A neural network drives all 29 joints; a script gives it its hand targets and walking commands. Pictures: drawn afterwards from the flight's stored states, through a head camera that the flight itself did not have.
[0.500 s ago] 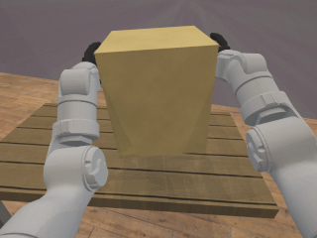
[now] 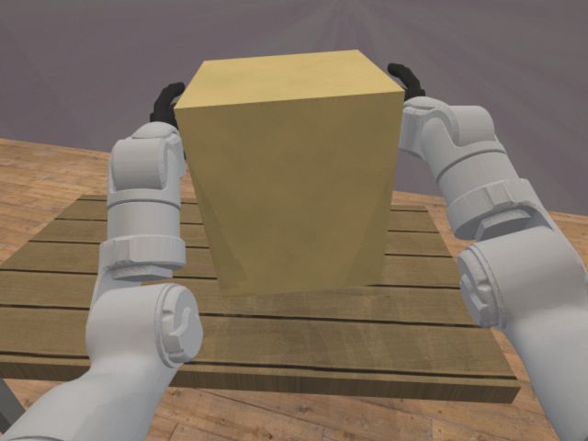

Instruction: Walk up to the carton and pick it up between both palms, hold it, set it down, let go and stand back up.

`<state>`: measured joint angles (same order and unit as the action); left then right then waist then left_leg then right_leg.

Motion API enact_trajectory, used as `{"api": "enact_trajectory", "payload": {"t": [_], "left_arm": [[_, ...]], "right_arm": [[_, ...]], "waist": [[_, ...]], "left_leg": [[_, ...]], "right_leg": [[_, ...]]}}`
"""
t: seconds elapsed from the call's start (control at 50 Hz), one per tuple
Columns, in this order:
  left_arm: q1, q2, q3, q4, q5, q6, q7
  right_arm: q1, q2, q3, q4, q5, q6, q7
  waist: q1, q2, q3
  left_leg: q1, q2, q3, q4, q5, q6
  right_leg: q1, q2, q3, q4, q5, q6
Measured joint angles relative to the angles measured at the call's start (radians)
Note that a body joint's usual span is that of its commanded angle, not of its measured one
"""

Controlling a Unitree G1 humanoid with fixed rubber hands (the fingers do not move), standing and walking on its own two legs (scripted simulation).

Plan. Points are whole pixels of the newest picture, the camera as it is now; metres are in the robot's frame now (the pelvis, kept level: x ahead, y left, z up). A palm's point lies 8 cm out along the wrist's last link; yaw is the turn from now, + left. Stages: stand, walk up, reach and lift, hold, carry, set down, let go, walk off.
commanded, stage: hold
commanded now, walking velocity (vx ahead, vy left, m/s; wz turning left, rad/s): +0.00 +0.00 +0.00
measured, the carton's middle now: (291, 171) +0.36 +0.01 +0.28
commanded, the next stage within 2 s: none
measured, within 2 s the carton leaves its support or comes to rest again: neither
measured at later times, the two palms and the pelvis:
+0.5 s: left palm (166, 135) +0.36 +0.16 +0.33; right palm (411, 114) +0.36 -0.14 +0.35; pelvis +0.00 +0.00 +0.00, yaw +0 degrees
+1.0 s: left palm (165, 138) +0.36 +0.16 +0.32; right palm (408, 115) +0.36 -0.14 +0.35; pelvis +0.00 +0.00 +0.00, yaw +0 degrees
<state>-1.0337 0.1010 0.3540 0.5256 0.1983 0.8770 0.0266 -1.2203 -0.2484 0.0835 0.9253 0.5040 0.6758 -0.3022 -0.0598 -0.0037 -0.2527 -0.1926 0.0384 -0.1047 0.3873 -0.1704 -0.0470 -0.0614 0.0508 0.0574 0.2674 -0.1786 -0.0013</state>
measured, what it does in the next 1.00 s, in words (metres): stands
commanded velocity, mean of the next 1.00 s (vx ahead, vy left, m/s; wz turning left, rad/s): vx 0.00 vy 0.00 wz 0.00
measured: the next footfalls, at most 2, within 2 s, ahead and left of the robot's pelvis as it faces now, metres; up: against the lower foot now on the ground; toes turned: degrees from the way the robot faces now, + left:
none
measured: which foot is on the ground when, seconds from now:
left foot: down 0.00-1.00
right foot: down 0.00-1.00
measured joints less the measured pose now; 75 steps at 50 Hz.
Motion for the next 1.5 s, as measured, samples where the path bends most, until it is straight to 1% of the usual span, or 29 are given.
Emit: {"api": "enact_trajectory", "payload": {"t": [0.06, 0.12, 0.22, 0.42, 0.48, 0.58, 0.66, 0.74, 0.88, 1.08, 1.18, 1.3, 1.5], "left_arm": [[-0.007, -0.001, 0.01, 0.018, 0.0, -0.003, -0.001], [-0.02, -0.002, 0.023, 0.044, 0.004, -0.004, -0.004], [-0.032, 0.0, 0.025, 0.057, 0.005, -0.008, -0.004], [-0.052, 0.009, 0.016, 0.068, 0.013, -0.009, -0.004], [-0.054, 0.008, 0.017, 0.078, 0.016, -0.011, -0.007], [-0.035, 0.001, 0.02, 0.064, 0.014, -0.014, -0.007], [-0.035, -0.002, 0.023, 0.067, 0.016, -0.014, -0.006], [-0.034, 0.005, 0.009, 0.06, 0.006, -0.016, -0.002], [-0.046, 0.006, 0.016, 0.071, 0.011, -0.018, -0.002], [-0.032, 0.007, 0.009, 0.06, 0.007, -0.015, -0.004], [-0.038, 0.002, 0.015, 0.07, 0.009, -0.024, -0.002], [-0.032, 0.001, 0.019, 0.05, 0.01, -0.015, -0.001], [-0.035, 0.002, 0.015, 0.064, 0.007, -0.02, -0.001]], "right_arm": [[0.0, 0.0, -0.001, 0.003, -0.002, 0.007, -0.002], [-0.014, 0.002, -0.007, 0.029, -0.007, 0.012, -0.002], [-0.038, 0.002, -0.022, 0.057, -0.013, 0.008, 0.001], [-0.048, 0.004, -0.033, 0.072, -0.014, -0.008, 0.007], [-0.044, -0.002, -0.016, 0.068, -0.008, -0.002, 0.007], [-0.034, -0.004, 0.001, 0.056, -0.006, 0.003, 0.007], [-0.04, 0.001, -0.019, 0.072, -0.015, 0.0, 0.009], [-0.046, 0.003, -0.029, 0.072, -0.02, -0.007, 0.01], [-0.046, 0.001, -0.023, 0.072, -0.015, -0.008, 0.01], [-0.032, 0.003, -0.016, 0.059, -0.014, -0.006, 0.009], [-0.033, -0.003, -0.014, 0.053, -0.015, 0.0, 0.009], [-0.034, 0.001, -0.014, 0.055, -0.009, -0.008, 0.008], [-0.037, 0.003, -0.029, 0.061, -0.022, -0.003, 0.009]], "waist": [[0.0, -0.003, 0.0], [0.004, -0.006, 0.001], [0.01, -0.004, -0.004], [0.002, -0.005, -0.003], [0.003, -0.006, 0.0], [0.009, -0.006, -0.005], [0.012, -0.007, -0.004], [0.01, -0.005, -0.011], [0.011, -0.01, -0.007], [0.003, -0.005, -0.003], [0.012, -0.004, -0.006], [0.012, -0.006, -0.007], [0.015, -0.005, -0.012]], "left_leg": [[0.003, 0.0, -0.001, 0.001, -0.001, 0.0], [0.005, 0.001, 0.002, -0.001, 0.001, 0.0], [-0.006, 0.001, 0.003, -0.002, 0.005, 0.0], [0.001, -0.002, -0.001, -0.008, 0.008, 0.0], [0.002, -0.001, 0.001, -0.009, 0.008, 0.0], [0.002, 0.001, 0.006, -0.009, 0.007, 0.001], [0.002, 0.0, 0.004, -0.007, 0.006, 0.001], [-0.012, -0.001, -0.001, -0.002, 0.006, 0.0], [-0.001, 0.0, -0.001, -0.007, 0.006, -0.001], [-0.005, 0.001, -0.003, -0.002, 0.005, -0.001], [-0.008, 0.002, 0.001, 0.0, 0.003, -0.001], [-0.003, 0.003, 0.003, -0.002, 0.003, -0.001], [-0.012, 0.001, 0.002, 0.001, 0.005, 0.0]], "right_leg": [[0.002, 0.001, -0.001, 0.003, -0.002, -0.001], [-0.001, 0.001, 0.002, 0.008, -0.002, -0.002], [-0.014, 0.001, 0.004, 0.012, -0.001, -0.001], [-0.005, -0.002, -0.001, 0.005, 0.001, -0.001], [-0.003, 0.0, 0.002, 0.001, 0.004, -0.001], [-0.005, 0.001, 0.006, 0.001, 0.005, -0.001], [-0.006, 0.0, 0.005, 0.005, 0.002, -0.001], [-0.016, 0.001, 0.0, 0.006, 0.002, -0.001], [-0.005, 0.001, 0.0, 0.001, 0.002, -0.003], [-0.008, 0.002, -0.001, 0.004, 0.002, -0.003], [-0.014, 0.004, 0.003, 0.007, 0.001, -0.003], [-0.009, 0.004, 0.005, 0.004, 0.003, -0.003], [-0.018, 0.003, 0.003, 0.011, 0.002, -0.002]]}}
